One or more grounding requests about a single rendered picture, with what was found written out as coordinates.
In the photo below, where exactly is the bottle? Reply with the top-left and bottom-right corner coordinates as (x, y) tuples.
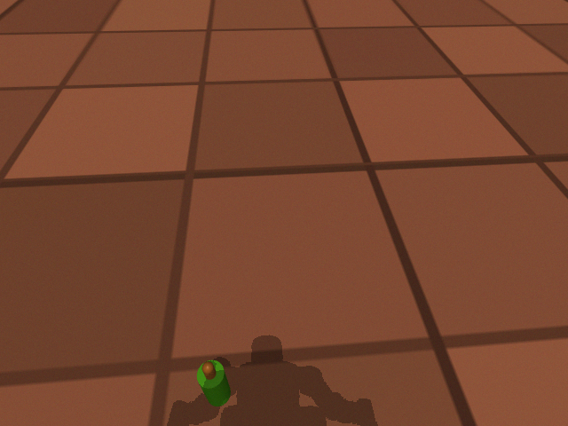
(197, 360), (231, 406)

